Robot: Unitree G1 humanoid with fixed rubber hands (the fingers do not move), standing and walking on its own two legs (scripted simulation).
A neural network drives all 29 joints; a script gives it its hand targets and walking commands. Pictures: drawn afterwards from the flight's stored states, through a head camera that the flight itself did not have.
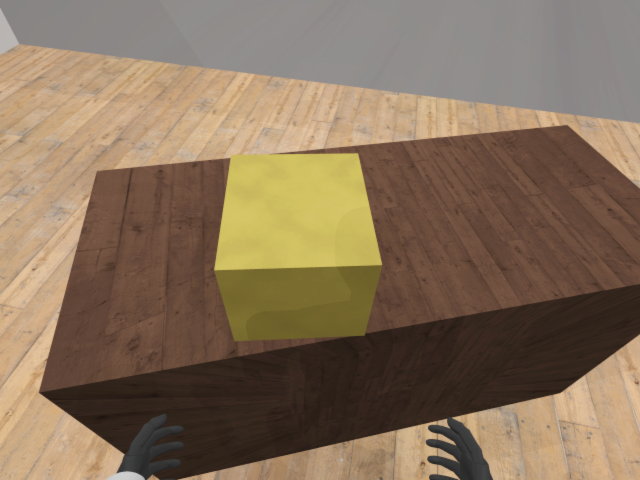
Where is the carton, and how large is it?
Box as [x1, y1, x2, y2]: [214, 153, 381, 340]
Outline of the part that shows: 357,153 231,155 214,270 234,340 364,335 381,267 381,262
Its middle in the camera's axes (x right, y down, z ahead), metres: -0.04 +0.00 +0.64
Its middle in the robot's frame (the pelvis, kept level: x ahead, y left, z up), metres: +0.47 +0.06 -0.01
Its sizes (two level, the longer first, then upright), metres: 0.242 0.214 0.190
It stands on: a pedestal, 0.68 m high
